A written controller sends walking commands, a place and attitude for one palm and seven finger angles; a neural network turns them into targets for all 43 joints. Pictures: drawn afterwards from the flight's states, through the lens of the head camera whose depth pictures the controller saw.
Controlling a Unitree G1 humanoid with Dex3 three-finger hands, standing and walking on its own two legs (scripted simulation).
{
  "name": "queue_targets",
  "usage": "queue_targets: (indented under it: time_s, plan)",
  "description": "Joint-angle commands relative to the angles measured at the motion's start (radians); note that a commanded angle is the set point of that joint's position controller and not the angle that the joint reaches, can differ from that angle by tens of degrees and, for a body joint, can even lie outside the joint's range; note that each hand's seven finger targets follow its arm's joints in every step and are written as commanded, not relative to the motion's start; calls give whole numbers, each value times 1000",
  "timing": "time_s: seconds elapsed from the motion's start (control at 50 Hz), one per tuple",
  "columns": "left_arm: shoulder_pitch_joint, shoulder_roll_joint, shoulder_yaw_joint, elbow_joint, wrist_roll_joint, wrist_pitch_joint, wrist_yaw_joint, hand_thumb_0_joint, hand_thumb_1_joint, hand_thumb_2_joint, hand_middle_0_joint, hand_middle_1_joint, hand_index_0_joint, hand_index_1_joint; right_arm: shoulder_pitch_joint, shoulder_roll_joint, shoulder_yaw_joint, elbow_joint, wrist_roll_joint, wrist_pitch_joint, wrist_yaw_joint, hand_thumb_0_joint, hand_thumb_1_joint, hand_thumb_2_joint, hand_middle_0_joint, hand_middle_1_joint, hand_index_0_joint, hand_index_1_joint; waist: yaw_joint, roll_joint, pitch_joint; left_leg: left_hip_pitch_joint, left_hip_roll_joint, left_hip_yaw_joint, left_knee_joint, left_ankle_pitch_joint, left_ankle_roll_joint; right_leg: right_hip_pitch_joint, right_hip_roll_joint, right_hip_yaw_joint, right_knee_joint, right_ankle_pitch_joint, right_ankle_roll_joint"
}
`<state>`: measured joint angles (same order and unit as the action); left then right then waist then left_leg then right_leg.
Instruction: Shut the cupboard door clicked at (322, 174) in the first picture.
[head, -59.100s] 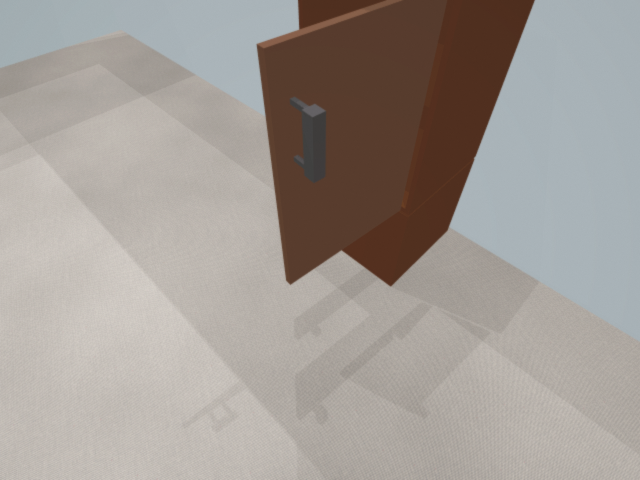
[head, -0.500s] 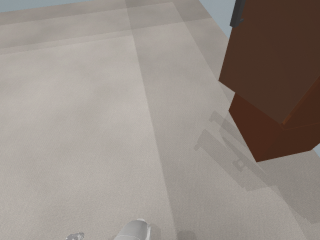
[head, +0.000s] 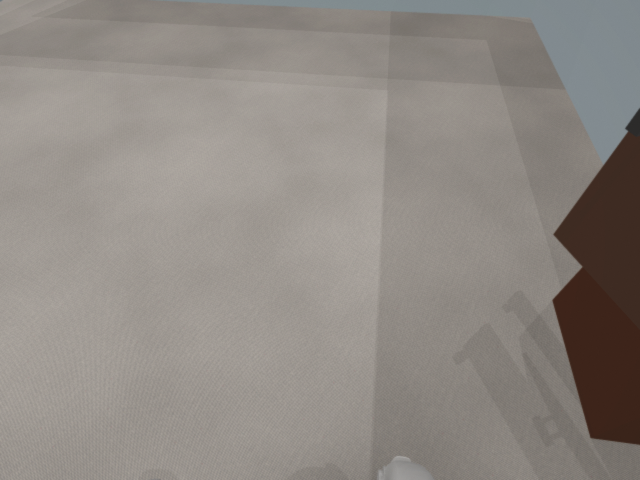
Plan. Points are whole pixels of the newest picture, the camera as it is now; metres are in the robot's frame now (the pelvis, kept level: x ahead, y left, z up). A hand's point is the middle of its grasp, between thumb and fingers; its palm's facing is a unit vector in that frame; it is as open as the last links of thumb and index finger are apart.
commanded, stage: walk to a spot facing it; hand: left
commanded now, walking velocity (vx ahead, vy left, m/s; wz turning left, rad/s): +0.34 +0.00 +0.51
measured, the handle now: out of the picture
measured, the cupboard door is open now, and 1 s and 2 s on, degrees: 25 25 25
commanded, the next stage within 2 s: turn to face it in 0.54 s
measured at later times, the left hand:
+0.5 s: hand out of the picture +0.07 +0.16 -0.17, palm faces +0.40 -0.90 -0.19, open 7.3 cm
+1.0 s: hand (182, 355) +0.33 +0.26 -0.17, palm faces +0.32 -0.93 -0.21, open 7.4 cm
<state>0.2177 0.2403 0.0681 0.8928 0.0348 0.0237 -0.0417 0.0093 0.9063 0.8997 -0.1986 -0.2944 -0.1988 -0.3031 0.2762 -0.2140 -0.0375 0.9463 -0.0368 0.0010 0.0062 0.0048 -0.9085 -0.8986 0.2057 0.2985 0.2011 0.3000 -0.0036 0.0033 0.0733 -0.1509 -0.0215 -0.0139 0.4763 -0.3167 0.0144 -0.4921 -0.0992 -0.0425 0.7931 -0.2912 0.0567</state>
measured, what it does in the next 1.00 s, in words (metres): walks ahead, turning left: right foot, then left foot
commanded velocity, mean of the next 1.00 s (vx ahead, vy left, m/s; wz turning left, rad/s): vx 0.17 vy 0.00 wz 0.11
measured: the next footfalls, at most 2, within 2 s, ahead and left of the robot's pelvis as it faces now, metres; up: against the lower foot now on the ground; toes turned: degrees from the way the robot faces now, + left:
right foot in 0.08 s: +0.15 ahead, -0.13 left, +0.00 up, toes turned -3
left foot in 0.56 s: +0.27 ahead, +0.16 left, +0.00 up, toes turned +29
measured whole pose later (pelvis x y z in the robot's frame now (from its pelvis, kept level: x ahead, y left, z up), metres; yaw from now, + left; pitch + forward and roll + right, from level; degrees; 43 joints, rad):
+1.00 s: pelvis +0.32 +0.07 -0.01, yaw +17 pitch -1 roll +0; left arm 0.21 0.15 0.04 0.94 0.03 0.01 -0.01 0.00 0.91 0.90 -0.20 -0.29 -0.20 -0.30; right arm 0.21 -0.21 -0.04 1.01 -0.02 0.03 -0.02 0.01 -0.92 -0.90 0.21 0.30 0.20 0.30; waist 0.01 0.04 0.08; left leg -0.25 0.04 0.13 0.78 -0.51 0.00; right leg -0.36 0.01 -0.05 0.64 -0.28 -0.04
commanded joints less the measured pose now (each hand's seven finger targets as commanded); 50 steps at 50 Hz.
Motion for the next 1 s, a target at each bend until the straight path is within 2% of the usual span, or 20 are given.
queue_targets:
  time_s: [0.0, 0.02, 0.04, 0.06, 0.08, 0.14, 0.2, 0.42, 0.46, 0.5, 0.52, 0.54, 0.56, 0.6, 0.66, 0.72, 0.88, 0.9, 0.94, 0.98]
  plan:
    - [85, 91, 34, -57, -2, -44, 5, 0, 900, 900, -200, -300, -200, -300, -75, -195, -62, -70, 8, -19, -7, 0, -900, -900, 200, 300, 200, 300, 56, 98, 4, -284, 176, -202, -132, -207, 135, 309, 73, -67, -156, 75, 6]
    - [182, 119, 47, -33, 0, -54, 11, 0, 900, 900, -200, -300, -200, -300, -88, -168, -58, -74, 13, -20, -6, 0, -900, -900, 200, 300, 200, 300, 104, 8, -22, -386, 118, -169, 4, -228, 108, 472, 50, -20, -240, 25, -7]
    - [306, 208, 66, -10, 12, -71, 23, 0, 900, 900, -200, -300, -200, -300, -71, -105, -43, -90, 25, -26, -2, 0, -900, -900, 200, 300, 200, 300, 158, -243, -101, -517, -10, -36, 340, -249, 52, 637, -155, 228, -427, -256, -65]
    - [344, 259, 69, -12, 6, -67, 36, 0, 900, 900, -200, -300, -200, -300, -72, -66, -38, -123, 23, -30, 2, 0, -900, -900, 200, 300, 200, 300, 160, -404, -126, -595, -58, -9, 648, -343, 33, 616, -374, 582, -629, -464, -150]
    - [259, 224, 61, -31, -1, -65, 49, 0, 900, 900, -200, -300, -200, -300, -61, -105, -50, -115, 14, -20, 5, 0, -900, -900, 200, 300, 200, 300, 99, -327, -69, -594, 20, -68, 790, -247, 32, 474, -397, 624, -682, -620, -171]
    - [61, 97, 30, -62, 2, -80, 57, 0, 900, 900, -200, -300, -200, -300, -73, -70, -47, -68, 3, -4, 24, 0, -900, -900, 200, 300, 200, 300, 2, -130, -6, -515, 115, -51, 833, 4, 0, 240, -306, 255, -638, -318, -146]
    - [88, 74, 28, -32, 0, -98, 58, 0, 900, 900, -200, -300, -200, -300, -59, -28, -40, -57, 9, 10, 38, 0, -900, -900, 200, 300, 200, 300, -6, -126, -40, -492, 127, 11, 708, 59, -20, 312, -259, 25, -615, -23, -144]
    - [201, 117, 30, 46, -2, -102, 55, 0, 900, 900, -200, -300, -200, -300, -257, -19, -16, -153, 8, -5, 63, 0, -900, -900, 200, 300, 200, 300, 40, -131, -10, -436, 97, 141, 237, 35, 18, 549, -310, -186, -479, 481, -140]
    - [177, 146, 36, 40, -5, -99, 54, 0, 900, 900, -200, -300, -200, -300, -188, -44, -24, -144, 5, -12, 55, 0, -900, -900, 200, 300, 200, 300, -5, -138, -53, -283, 39, 192, 184, 1, 44, 527, -308, -239, -343, 667, -128]
    - [151, 151, 36, 19, -15, -90, 44, 0, 900, 900, -200, -300, -200, -300, 52, -151, -54, -89, -3, -17, 38, 0, -900, -900, 200, 300, 200, 300, -133, -6, -201, 175, 43, 120, 49, 93, 85, 276, -236, -296, 67, 495, -64]
    - [147, 88, 29, -34, -25, -81, 26, 0, 900, 900, -200, -300, -200, -300, 162, -303, -91, -70, -10, -25, 22, 0, -900, -900, 200, 300, 200, 300, -165, 301, -276, 400, 368, -394, -45, 205, 214, -97, -51, -260, 417, -213, 9]
    - [22, 105, 15, -97, -20, -76, 30, 0, 900, 900, -200, -300, -200, -300, 219, -348, -94, -48, 10, -20, 5, 0, -900, -900, 200, 300, 200, 300, -191, 159, -278, 407, 469, -548, -125, 330, 281, -227, -16, -68, 533, -320, -10]
    - [17, 84, 24, -111, -18, -79, 40, 0, 900, 900, -200, -300, -200, -300, 159, -333, -82, -64, 8, -24, -1, 0, -900, -900, 200, 300, 200, 300, -138, 57, -233, 259, 478, -467, -134, 191, 256, -217, -38, -19, 565, -274, -20]
    - [33, 68, 25, -59, -6, -59, 37, 0, 900, 900, -200, -300, -200, -300, -14, -221, -55, -113, 12, -34, -13, 0, -900, -900, 200, 300, 200, 300, -75, 159, -126, 12, 363, -335, -206, 5, 188, -171, -84, 34, 503, -140, -11]
    - [136, 22, 9, 15, -1, -36, 35, 0, 900, 900, -200, -300, -200, -300, -58, -130, -18, -93, 12, -54, -28, 0, -900, -900, 200, 300, 200, 300, 0, 88, -128, -20, 281, -157, -194, 324, 160, -71, -55, 30, 365, -32, -5]
    - [125, -9, -15, 45, -7, -21, 46, 0, 900, 900, -200, -300, -200, -300, -41, -99, -9, -45, 13, -50, -35, 0, -900, -900, 200, 300, 200, 300, 14, 53, -136, -30, 275, -64, -176, 470, 165, 28, -19, 25, 174, -6, -13]
    - [108, 24, 9, 29, -7, -4, 35, 0, 900, 900, -200, -300, -200, -300, -91, -129, -30, -6, 13, -5, -38, 0, -900, -900, 200, 300, 200, 300, 53, 88, -7, -148, 293, 50, -44, 239, 104, 265, 66, -18, -175, 114, -44]
    - [133, 43, 16, 34, -4, -12, 35, 0, 900, 900, -200, -300, -200, -300, -88, -114, -28, -7, 16, -3, -36, 0, -900, -900, 200, 300, 200, 300, 62, 22, -22, -153, 245, 90, 51, 199, 65, 314, 50, 16, -262, 210, -55]
    - [199, 169, 35, 44, -2, -34, 43, 0, 900, 900, -200, -300, -200, -300, -73, -50, -23, -38, 28, 1, -28, 0, -900, -900, 200, 300, 200, 300, 73, -279, -72, -356, 12, 183, 483, -316, -41, 437, -262, 449, -454, 645, -249]
    - [144, 152, 44, 27, -11, -31, 71, 0, 900, 900, -200, -300, -200, -300, -75, -79, -26, -44, 28, 15, -40, 0, -900, -900, 200, 300, 200, 300, 49, -278, -153, -422, 53, 9, 670, -284, -53, 479, -255, 519, -472, 619, -315]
